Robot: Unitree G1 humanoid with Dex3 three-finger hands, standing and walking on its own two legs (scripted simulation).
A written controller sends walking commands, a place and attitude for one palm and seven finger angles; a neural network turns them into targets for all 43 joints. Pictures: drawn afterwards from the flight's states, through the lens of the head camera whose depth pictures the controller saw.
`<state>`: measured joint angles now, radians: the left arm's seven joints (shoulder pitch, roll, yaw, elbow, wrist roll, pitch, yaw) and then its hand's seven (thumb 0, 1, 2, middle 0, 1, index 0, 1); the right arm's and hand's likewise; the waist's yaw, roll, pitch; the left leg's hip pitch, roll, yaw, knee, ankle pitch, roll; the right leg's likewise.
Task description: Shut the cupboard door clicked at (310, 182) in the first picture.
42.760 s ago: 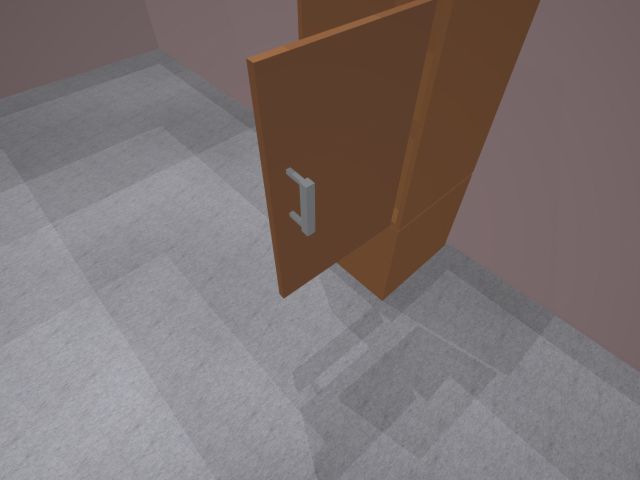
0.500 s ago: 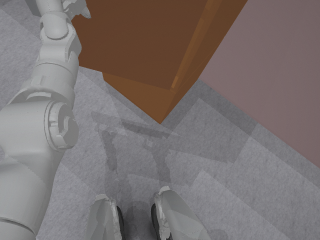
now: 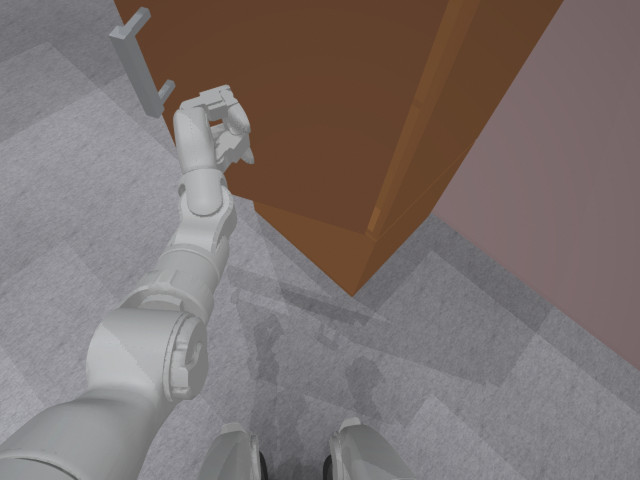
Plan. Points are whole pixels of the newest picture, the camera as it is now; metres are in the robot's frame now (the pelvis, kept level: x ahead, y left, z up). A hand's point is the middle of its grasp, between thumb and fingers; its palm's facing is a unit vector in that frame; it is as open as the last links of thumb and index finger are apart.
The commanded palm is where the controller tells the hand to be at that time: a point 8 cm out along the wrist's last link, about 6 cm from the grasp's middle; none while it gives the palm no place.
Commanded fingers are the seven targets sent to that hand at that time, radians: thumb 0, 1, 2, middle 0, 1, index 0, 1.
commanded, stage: pull the fist back off the door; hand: left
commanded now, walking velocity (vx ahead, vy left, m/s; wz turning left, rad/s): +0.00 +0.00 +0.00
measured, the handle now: (148, 66) +0.65 +0.16 +0.07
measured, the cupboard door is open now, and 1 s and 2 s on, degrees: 26 26 26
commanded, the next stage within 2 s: draw the hand back to the body in 0.20 s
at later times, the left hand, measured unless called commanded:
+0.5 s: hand (228, 160) +0.46 +0.05 +0.09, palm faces +0.11 -0.99 -0.05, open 3.1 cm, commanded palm +0.40 +0.11 +0.10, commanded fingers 0.00 0.90 0.90 -1.30 -1.50 -1.30 -1.50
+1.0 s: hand (76, 275) +0.31 +0.16 +0.17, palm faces +0.05 -0.98 -0.20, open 3.1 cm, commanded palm +0.27 +0.22 +0.18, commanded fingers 0.00 0.90 0.90 -0.89 -1.05 -0.89 -1.05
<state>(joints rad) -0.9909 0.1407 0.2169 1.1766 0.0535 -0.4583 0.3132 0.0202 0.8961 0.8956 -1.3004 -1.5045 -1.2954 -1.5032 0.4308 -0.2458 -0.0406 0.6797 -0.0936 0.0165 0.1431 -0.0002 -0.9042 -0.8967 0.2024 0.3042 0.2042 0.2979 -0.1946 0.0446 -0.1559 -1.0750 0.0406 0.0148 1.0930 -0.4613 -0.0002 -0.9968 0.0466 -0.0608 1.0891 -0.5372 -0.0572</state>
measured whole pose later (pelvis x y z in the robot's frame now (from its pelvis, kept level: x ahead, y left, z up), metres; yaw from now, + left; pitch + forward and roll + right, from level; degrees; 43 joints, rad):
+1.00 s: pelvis +0.01 +0.01 +0.08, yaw +0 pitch +2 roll +0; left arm -0.02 0.24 -0.01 0.16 -0.07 -0.13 0.06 0.02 0.89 0.90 -1.13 -1.32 -1.13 -1.32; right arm 0.17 -0.24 0.01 0.55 0.06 0.06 -0.05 0.01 -0.91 -0.90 0.20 0.30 0.20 0.30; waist -0.01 0.04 -0.05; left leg -0.33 0.00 0.05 0.58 -0.28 0.02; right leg -0.27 0.02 -0.02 0.59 -0.35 -0.03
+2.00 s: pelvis +0.01 +0.02 +0.09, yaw +1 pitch -3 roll +0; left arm 0.47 0.36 0.34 -0.37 -0.08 -0.08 0.10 0.02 0.89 0.89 -0.21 -0.31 -0.21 -0.31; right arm 0.19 -0.23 0.02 0.62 0.02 -0.08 -0.07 0.01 -0.90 -0.90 0.20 0.30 0.20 0.30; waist 0.05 0.07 -0.01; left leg -0.14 -0.01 0.03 0.42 -0.22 0.02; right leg -0.05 0.02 -0.03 0.38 -0.27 -0.02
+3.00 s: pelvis -0.10 +0.04 +0.07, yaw +2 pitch +0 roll -2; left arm 0.51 0.41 0.44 -0.52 -0.03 -0.25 0.15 0.02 0.88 0.89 -0.21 -0.31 -0.21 -0.31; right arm 0.22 -0.22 0.01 0.60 0.00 -0.06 -0.06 0.01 -0.90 -0.90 0.21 0.30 0.21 0.30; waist 0.00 0.00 0.01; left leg -0.51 -0.01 0.05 0.66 -0.28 0.04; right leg -0.39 0.02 0.00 0.62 -0.24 0.01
